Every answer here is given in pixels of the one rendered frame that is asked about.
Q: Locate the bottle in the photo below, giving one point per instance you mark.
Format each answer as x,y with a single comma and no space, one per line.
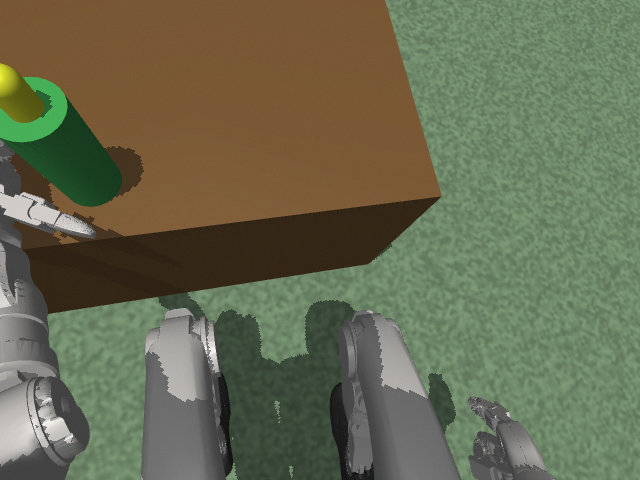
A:
41,125

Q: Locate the left robot hand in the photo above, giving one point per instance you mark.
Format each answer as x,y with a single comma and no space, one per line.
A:
32,210

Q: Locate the right robot hand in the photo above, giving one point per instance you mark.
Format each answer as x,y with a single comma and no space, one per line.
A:
511,452

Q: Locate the left robot arm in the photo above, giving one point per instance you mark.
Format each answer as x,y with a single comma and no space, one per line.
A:
41,427

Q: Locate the right robot foot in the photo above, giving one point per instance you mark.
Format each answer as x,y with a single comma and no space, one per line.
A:
339,425

